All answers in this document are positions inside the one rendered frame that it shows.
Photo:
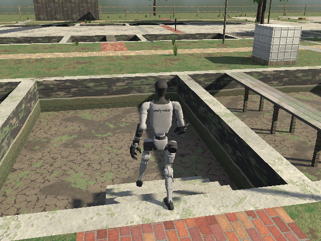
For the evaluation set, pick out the left robot hand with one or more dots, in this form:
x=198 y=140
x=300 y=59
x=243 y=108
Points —
x=133 y=153

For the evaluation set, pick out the robot left foot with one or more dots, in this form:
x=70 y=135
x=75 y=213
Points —
x=139 y=183

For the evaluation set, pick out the robot right upper arm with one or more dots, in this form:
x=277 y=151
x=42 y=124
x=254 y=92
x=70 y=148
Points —
x=179 y=113

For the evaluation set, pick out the right robot shin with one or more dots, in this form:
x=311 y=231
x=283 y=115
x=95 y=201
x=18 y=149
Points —
x=169 y=182

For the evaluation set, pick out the right robot forearm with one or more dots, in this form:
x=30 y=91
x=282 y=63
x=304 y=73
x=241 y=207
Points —
x=183 y=128

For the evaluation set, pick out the left robot forearm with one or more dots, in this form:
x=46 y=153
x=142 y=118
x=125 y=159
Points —
x=137 y=137

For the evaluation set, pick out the robot left upper arm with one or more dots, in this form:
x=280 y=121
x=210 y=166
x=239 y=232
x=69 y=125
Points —
x=143 y=115

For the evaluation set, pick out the right robot hand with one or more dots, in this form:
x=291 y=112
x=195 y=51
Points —
x=178 y=129

